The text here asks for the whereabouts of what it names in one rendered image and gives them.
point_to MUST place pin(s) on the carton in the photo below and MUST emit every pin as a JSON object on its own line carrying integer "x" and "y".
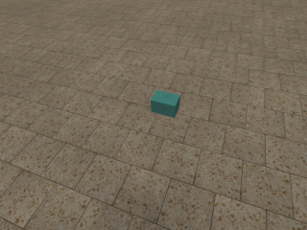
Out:
{"x": 165, "y": 103}

